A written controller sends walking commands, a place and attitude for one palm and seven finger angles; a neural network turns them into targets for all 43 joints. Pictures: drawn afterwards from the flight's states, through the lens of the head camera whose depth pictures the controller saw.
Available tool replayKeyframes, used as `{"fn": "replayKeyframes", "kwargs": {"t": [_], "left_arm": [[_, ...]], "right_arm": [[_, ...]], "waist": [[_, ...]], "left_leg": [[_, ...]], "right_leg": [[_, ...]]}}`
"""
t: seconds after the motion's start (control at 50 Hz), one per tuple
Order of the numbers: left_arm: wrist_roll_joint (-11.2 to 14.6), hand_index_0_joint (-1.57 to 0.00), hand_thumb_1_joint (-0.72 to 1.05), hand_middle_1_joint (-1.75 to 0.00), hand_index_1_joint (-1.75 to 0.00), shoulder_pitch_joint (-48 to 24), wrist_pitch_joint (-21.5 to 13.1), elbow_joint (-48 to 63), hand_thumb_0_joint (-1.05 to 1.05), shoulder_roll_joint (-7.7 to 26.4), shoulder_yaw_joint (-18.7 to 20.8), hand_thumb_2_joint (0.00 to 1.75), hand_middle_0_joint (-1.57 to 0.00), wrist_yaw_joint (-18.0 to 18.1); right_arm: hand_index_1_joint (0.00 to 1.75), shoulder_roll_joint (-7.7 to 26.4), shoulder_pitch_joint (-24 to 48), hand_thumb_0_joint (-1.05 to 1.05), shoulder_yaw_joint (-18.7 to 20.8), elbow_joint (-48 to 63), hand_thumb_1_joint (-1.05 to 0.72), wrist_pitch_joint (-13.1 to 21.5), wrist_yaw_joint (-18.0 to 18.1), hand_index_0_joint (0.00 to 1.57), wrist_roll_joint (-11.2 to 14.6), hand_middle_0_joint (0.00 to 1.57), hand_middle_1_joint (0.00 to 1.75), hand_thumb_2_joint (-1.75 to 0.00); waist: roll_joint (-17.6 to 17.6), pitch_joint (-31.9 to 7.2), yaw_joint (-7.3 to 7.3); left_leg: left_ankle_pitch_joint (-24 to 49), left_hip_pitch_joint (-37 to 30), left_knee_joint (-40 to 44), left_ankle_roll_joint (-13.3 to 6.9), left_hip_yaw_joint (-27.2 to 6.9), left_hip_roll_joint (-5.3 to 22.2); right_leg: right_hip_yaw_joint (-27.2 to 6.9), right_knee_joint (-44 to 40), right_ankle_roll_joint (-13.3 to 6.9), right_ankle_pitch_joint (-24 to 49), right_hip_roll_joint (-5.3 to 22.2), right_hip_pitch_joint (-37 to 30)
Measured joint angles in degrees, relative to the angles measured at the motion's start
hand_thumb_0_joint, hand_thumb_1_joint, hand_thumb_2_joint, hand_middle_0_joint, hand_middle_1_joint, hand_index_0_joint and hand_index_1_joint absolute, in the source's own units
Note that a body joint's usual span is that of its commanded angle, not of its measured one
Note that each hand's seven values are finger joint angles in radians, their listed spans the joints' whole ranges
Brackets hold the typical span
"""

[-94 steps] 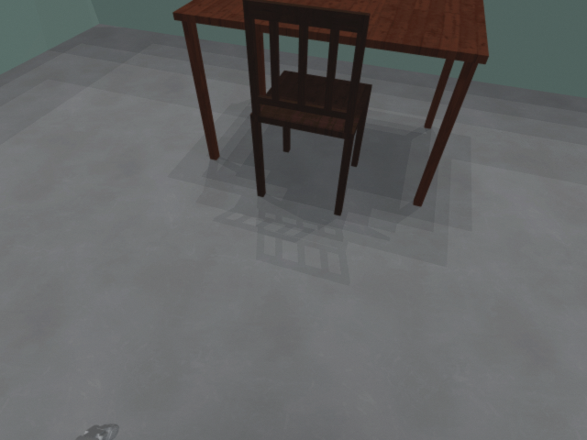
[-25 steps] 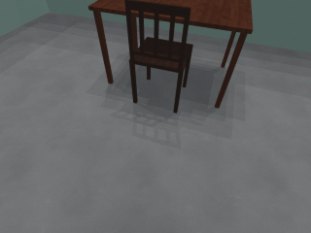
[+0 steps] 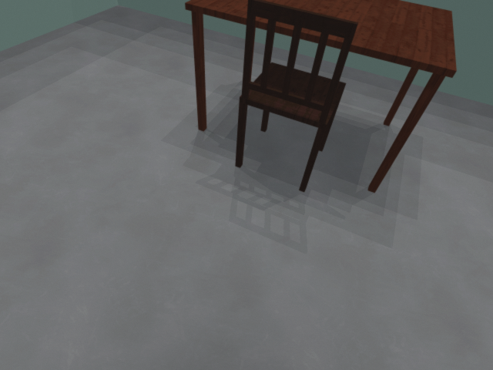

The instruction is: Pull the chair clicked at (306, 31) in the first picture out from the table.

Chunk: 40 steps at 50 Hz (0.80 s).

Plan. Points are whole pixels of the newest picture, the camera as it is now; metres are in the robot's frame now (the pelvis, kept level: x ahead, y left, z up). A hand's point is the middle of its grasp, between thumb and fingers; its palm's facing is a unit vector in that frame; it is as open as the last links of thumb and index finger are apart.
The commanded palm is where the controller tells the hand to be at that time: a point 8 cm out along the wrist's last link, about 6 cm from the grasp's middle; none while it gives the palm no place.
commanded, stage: walk to a spot facing it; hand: left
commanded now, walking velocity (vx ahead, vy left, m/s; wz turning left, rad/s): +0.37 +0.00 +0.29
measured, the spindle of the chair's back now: (291, 62) +1.24 -0.13 -0.07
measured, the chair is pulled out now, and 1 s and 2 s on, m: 0.00 0.00 0.00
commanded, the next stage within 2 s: turn to face it in 0.84 s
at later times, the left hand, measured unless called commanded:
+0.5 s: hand (177, 278) +0.33 +0.16 -0.16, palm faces +0.09 -0.98 -0.17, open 7.4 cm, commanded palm none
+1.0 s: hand (147, 274) +0.34 +0.23 -0.18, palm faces +0.34 -0.92 -0.18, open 7.4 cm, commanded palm none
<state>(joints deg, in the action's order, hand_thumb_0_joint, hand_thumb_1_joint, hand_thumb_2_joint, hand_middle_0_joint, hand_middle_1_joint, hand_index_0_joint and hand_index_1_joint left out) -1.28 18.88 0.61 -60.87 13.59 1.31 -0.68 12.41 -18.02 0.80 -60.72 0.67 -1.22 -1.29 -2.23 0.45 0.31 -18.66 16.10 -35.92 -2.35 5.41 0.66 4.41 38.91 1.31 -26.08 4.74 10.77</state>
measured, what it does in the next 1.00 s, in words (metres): walks ahead, turning left: right foot, then left foot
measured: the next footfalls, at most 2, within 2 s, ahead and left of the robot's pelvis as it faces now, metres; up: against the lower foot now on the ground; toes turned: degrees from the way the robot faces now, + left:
right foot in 0.44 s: +0.35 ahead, -0.12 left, +0.00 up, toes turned -2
left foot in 0.88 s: +0.50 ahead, +0.17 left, +0.00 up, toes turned +24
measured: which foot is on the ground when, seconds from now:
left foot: down 0.00-0.46, up 0.48-0.86, down 0.88-1.00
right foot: up 0.00-0.42, down 0.44-0.88, up 0.90-1.00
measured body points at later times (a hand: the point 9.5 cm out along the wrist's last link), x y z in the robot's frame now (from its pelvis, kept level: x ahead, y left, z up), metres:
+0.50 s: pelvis +0.22 -0.02 -0.01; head +0.26 -0.02 +0.44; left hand +0.33 +0.21 -0.15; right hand +0.13 -0.23 -0.16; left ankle +0.02 +0.08 -0.67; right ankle +0.32 -0.11 -0.73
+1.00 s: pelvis +0.44 +0.07 +0.00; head +0.46 +0.09 +0.45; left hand +0.33 +0.28 -0.16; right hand +0.62 -0.13 -0.13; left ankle +0.47 +0.15 -0.72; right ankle +0.39 -0.08 -0.63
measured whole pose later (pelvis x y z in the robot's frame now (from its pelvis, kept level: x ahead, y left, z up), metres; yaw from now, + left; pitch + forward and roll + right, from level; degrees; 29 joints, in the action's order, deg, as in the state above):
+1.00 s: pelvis +0.44 +0.07 +0.00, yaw +16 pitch -1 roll +0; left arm -1.1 19.9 -0.8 -62.9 12.2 2.7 -0.2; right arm 10.4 -6.8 1.7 -55.0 3.6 -0.1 -1.2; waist -2.3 4.5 -2.6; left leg -14.3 19.9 -35.0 -3.7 8.6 1.0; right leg 5.1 69.7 1.8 -24.9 6.5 22.2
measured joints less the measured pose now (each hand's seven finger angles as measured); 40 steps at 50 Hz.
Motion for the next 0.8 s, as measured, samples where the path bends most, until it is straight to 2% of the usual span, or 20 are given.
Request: {"fn": "replayKeyframes", "kwargs": {"t": [0.02,0.06,0.1,0.14,0.22,0.28,0.36,0.42,0.44,0.46,0.52,0.54,0.58,0.62,0.68,0.74,0.8], "left_arm": [[-0.1,-0.20,0.90,-0.30,-0.30,0.5,0.5,-0.5,0.00,-0.3,0.1,0.90,-0.20,0.0],[-0.3,-0.20,0.91,-0.30,-0.30,0.6,0.9,-1.4,0.00,-0.7,0.3,0.90,-0.20,-0.1],[-0.5,-0.20,0.91,-0.30,-0.30,-0.2,0.6,-1.5,0.01,-1.0,0.6,0.90,-0.20,-0.4],[-0.5,-0.20,0.91,-0.30,-0.30,-1.5,0.1,-1.0,0.01,-1.5,0.7,0.90,-0.20,-0.6],[-0.4,-0.20,0.91,-0.30,-0.30,-4.2,-0.4,0.7,0.01,-2.7,0.9,0.90,-0.20,-0.6],[-0.2,-0.20,0.91,-0.30,-0.30,-6.6,-0.5,1.5,0.01,-3.5,1.0,0.90,-0.20,-0.7],[0.0,-0.20,0.91,-0.30,-0.30,-10.2,-0.7,2.3,0.01,-4.2,1.1,0.90,-0.20,-0.8],[0.1,-0.20,0.91,-0.30,-0.30,-12.5,-1.6,3.5,0.00,-4.6,1.1,0.90,-0.20,-0.9],[0.0,-0.20,0.91,-0.30,-0.30,-12.9,-2.4,4.2,0.00,-4.6,1.1,0.90,-0.20,-0.9],[-0.3,-0.20,0.91,-0.30,-0.30,-13.3,-3.4,4.7,0.00,-4.6,1.2,0.90,-0.20,-0.8],[-0.2,-0.20,0.91,-0.30,-0.30,-13.2,-5.2,5.4,0.00,-5.0,1.1,0.90,-0.20,-0.3],[-0.2,-0.20,0.91,-0.30,-0.30,-12.5,-5.3,5.2,0.00,-5.1,1.1,0.90,-0.20,0.0],[-0.4,-0.20,0.91,-0.30,-0.30,-10.6,-5.3,4.2,0.00,-5.2,1.1,0.90,-0.20,0.6],[-0.2,-0.20,0.92,-0.30,-0.30,-8.3,-5.4,3.1,-0.01,-5.0,1.8,0.90,-0.20,1.5],[-0.5,-0.20,0.94,-0.30,-0.30,-5.1,-5.2,1.4,-0.01,-3.6,1.9,0.90,-0.20,1.6],[-0.6,-0.20,0.94,-0.30,-0.30,-2.2,-4.9,-0.2,-0.01,-2.7,1.5,0.90,-0.20,1.3],[-0.6,-0.20,0.93,-0.30,-0.30,0.4,-4.4,-1.3,-0.01,-2.1,1.3,0.90,-0.20,1.0]], "right_arm": [[0.30,-0.6,-0.6,0.00,0.1,0.1,-0.90,0.5,0.3,0.20,0.0,0.20,0.30,-0.90],[0.30,-2.1,-2.1,0.00,0.1,0.0,-0.90,1.2,0.9,0.20,0.2,0.20,0.30,-0.90],[0.30,-3.6,-3.8,0.00,-0.1,-0.7,-0.90,1.9,1.4,0.20,0.3,0.20,0.30,-0.90],[0.30,-4.8,-5.4,0.00,-0.3,-1.9,-0.90,2.5,1.7,0.20,0.5,0.20,0.30,-0.90],[0.30,-6.7,-7.9,0.00,-0.4,-4.1,-0.90,3.0,2.1,0.20,0.8,0.20,0.30,-0.90],[0.30,-7.5,-8.9,0.00,-0.2,-5.2,-0.90,3.3,2.4,0.20,0.7,0.20,0.30,-0.90],[0.30,-7.5,-9.4,0.00,0.2,-5.7,-0.90,3.5,2.6,0.21,0.3,0.20,0.30,-0.90],[0.30,-6.7,-9.8,0.00,0.5,-6.2,-0.90,3.4,2.7,0.21,0.1,0.20,0.30,-0.90],[0.30,-6.5,-10.2,0.00,0.7,-6.4,-0.90,3.2,2.7,0.21,0.2,0.20,0.30,-0.90],[0.30,-6.4,-10.2,0.00,0.8,-6.7,-0.90,2.9,2.5,0.21,0.4,0.20,0.30,-0.90],[0.30,-5.0,-7.4,0.00,1.5,-6.5,-0.90,1.6,1.9,0.20,0.8,0.20,0.30,-0.90],[0.30,-4.3,-6.1,0.01,1.8,-6.0,-0.90,1.3,1.8,0.20,0.6,0.20,0.30,-0.90],[0.30,-3.1,-3.1,0.01,2.3,-4.4,-0.91,0.8,1.6,0.20,0.2,0.20,0.30,-0.90],[0.30,-2.0,-0.2,0.01,2.7,-2.4,-0.91,0.5,1.4,0.20,0.0,0.20,0.30,-0.90],[0.30,-1.1,3.7,0.00,3.2,0.5,-0.91,0.1,0.8,0.20,-0.1,0.19,0.30,-0.90],[0.30,-0.7,7.4,0.00,3.2,2.6,-0.91,0.0,-0.1,0.20,-0.1,0.19,0.30,-0.90],[0.30,-0.4,10.2,0.00,2.9,4.2,-0.91,0.1,-1.0,0.19,-0.1,0.19,0.30,-0.90]], "waist": [[-0.2,0.1,0.05],[-0.4,0.2,0.56],[-0.5,0.5,0.91],[-0.2,0.9,0.88],[0.4,1.3,0.80],[0.7,1.7,1.25],[1.3,2.7,2.70],[2.4,3.3,3.41],[2.7,3.4,3.35],[2.7,3.6,2.98],[3.8,4.0,2.04],[4.0,3.8,1.72],[4.1,3.0,1.50],[4.1,2.2,1.47],[3.7,1.2,1.09],[3.0,1.2,0.18],[2.4,1.9,-1.44]], "left_leg": [[-0.9,-0.5,-0.3,-0.7,0.4,-0.4],[-1.8,-2.5,2.0,-1.5,0.4,-1.1],[-0.6,-5.2,6.3,-1.4,-0.3,-2.0],[0.7,-8.1,10.5,-1.7,-1.2,-2.6],[1.6,-13.0,16.6,-1.9,-2.8,-3.4],[0.8,-16.5,19.3,-1.6,-3.7,-3.6],[-2.3,-20.5,20.1,-0.7,-4.5,-3.3],[-6.8,-22.5,17.2,0.3,-5.2,-2.1],[-9.2,-22.0,13.3,0.5,-5.7,-1.7],[-11.3,-19.5,5.8,0.4,-5.7,-1.4],[-9.4,-6.0,-25.7,-0.6,-6.5,-0.6],[-7.1,-1.9,-31.8,-0.8,-6.0,0.1],[-2.8,5.3,-36.7,-0.5,-4.8,1.9],[0.0,10.9,-35.3,0.3,-4.1,3.6],[3.2,16.0,-27.6,1.5,-2.8,5.6],[6.2,17.0,-16.8,2.1,-1.3,6.4],[6.9,15.3,-8.1,1.5,0.1,6.0]], "right_leg": [[-1.0,7.1,-0.4,-1.7,-0.2,3.0],[-1.8,18.2,-0.9,-0.3,-0.5,8.8],[-1.5,22.9,-0.7,3.6,-0.1,13.4],[-1.3,23.6,-0.1,7.0,0.5,17.0],[-1.2,20.9,1.1,12.1,1.8,22.2],[-0.9,15.3,1.4,14.4,2.3,23.7],[0.3,4.4,0.4,15.2,1.5,22.3],[1.8,-1.7,-1.4,14.5,-0.5,18.7],[2.2,-4.0,-2.1,15.2,-1.3,16.3],[2.7,-4.1,-2.9,18.5,-1.4,15.4],[4.9,0.0,-3.8,12.7,-1.6,13.4],[5.4,-1.0,-3.8,11.4,-1.8,11.8],[6.4,-4.3,-3.2,11.2,-2.0,8.4],[7.4,-7.7,-3.1,11.2,-2.2,5.2],[8.7,-11.9,-2.7,10.7,-2.3,0.9],[9.8,-14.4,-1.8,9.4,-2.0,-3.0],[10.9,-14.7,-0.4,6.8,-1.4,-6.6]]}}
